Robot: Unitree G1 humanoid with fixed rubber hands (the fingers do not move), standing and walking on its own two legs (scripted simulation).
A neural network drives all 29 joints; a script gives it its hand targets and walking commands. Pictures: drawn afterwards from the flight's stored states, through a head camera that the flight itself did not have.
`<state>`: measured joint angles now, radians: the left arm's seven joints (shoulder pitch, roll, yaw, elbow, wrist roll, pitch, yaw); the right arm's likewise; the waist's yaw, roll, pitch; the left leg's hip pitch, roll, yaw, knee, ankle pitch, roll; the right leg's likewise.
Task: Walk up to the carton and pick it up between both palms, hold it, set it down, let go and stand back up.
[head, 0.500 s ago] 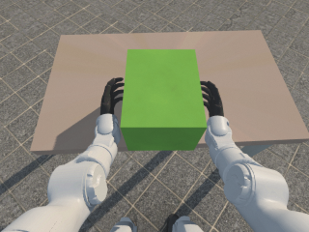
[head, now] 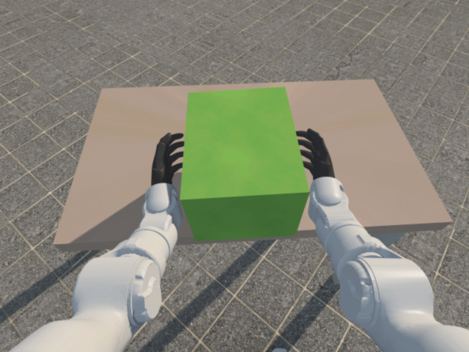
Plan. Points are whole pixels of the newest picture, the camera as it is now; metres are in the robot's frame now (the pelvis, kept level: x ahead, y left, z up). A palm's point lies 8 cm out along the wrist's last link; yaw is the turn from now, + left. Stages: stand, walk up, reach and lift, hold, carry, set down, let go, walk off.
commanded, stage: reach and lift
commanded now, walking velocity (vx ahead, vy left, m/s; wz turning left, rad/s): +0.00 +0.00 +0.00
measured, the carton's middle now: (241, 163) +0.46 +0.01 +0.02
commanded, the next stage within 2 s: none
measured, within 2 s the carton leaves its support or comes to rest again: neither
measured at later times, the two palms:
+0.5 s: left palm (140, 134) +0.41 +0.17 +0.14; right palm (328, 139) +0.41 -0.12 +0.14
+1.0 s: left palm (119, 113) +0.39 +0.17 +0.21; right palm (333, 135) +0.38 -0.11 +0.18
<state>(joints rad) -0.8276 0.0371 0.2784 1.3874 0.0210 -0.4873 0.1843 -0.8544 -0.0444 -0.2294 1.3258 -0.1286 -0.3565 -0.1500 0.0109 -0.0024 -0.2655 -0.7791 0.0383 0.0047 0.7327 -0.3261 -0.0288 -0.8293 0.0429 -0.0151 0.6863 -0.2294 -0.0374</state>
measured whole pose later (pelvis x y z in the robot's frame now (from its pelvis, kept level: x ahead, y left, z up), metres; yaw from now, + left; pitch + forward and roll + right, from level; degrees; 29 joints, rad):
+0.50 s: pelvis +0.01 +0.02 +0.03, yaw +1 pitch +6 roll -1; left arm -0.80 0.03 0.26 1.09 0.14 -0.11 0.16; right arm -0.79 -0.01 -0.22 1.04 -0.06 -0.04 -0.16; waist -0.01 0.00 -0.15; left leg -0.34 0.01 0.00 0.47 -0.24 -0.01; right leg -0.37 0.02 -0.02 0.41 -0.15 -0.02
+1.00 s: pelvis +0.00 +0.03 +0.04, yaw +2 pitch -4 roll -1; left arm -0.71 -0.04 0.26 0.59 0.29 0.35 0.10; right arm -0.72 -0.01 -0.18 0.83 0.02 0.15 -0.14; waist -0.04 0.00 -0.04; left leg -0.12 0.00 0.00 0.42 -0.23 0.01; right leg -0.13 0.01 -0.02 0.31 -0.11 0.00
